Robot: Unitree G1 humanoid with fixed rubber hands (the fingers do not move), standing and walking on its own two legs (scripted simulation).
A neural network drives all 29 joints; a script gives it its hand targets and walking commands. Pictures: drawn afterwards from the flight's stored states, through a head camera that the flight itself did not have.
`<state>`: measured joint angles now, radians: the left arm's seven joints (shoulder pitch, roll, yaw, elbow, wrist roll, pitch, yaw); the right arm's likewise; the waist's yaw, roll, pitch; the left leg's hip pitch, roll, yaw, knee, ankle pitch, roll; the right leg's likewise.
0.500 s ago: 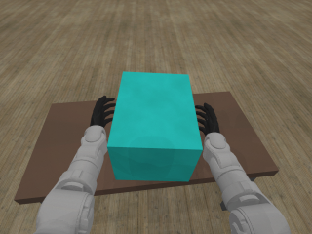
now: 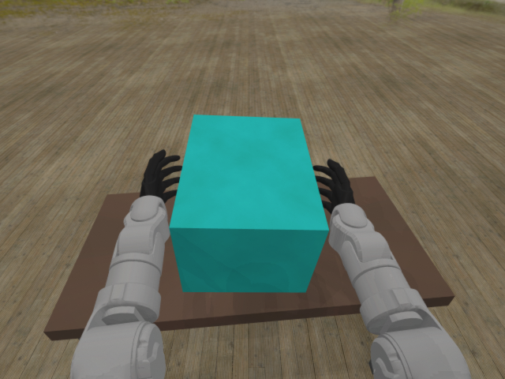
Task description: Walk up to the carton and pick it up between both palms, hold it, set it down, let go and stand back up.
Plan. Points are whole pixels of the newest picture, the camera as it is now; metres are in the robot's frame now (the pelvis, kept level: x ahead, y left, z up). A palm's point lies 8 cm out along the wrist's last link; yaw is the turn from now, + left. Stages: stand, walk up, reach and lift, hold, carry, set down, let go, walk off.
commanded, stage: reach and lift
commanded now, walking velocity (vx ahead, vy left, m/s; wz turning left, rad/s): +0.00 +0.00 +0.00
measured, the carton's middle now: (246, 198) +0.45 +0.00 +0.10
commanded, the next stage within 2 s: hold in 1.12 s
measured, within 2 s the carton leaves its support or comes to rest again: neither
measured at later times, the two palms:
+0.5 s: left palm (142, 198) +0.38 +0.17 +0.17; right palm (331, 201) +0.37 -0.14 +0.14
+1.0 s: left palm (138, 191) +0.38 +0.18 +0.18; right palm (332, 196) +0.37 -0.14 +0.16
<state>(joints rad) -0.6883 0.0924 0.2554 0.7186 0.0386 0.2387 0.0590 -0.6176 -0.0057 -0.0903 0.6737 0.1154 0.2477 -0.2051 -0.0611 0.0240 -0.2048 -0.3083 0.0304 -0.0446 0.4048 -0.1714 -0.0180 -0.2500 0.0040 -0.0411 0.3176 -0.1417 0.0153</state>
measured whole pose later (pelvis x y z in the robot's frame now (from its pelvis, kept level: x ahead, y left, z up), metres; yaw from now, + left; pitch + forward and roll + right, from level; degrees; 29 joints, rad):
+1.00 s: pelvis +0.00 +0.00 +0.00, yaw +0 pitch +2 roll -1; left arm -0.61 0.07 0.29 0.37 0.12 0.51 0.03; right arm -0.62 -0.01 -0.03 0.54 0.15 0.37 -0.22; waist -0.06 0.02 -0.16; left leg -0.25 0.03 -0.04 0.37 -0.17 -0.02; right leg -0.18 0.00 -0.04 0.27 -0.13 0.01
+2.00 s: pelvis +0.00 +0.00 +0.00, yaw +0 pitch +0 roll -1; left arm -0.61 0.07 0.28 0.25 0.17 0.63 0.01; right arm -0.63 -0.01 -0.04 0.47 0.18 0.44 -0.22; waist -0.06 0.02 -0.15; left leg -0.21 0.03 -0.04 0.37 -0.16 -0.02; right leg -0.15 0.00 -0.04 0.26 -0.12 0.01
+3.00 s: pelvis +0.00 +0.00 +0.00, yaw +0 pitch +0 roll -1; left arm -0.62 0.06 0.28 0.29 0.19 0.58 0.00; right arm -0.63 -0.01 -0.05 0.47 0.16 0.42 -0.22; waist -0.06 0.02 -0.15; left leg -0.21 0.03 -0.04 0.36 -0.16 -0.02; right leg -0.14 0.00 -0.04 0.26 -0.12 0.01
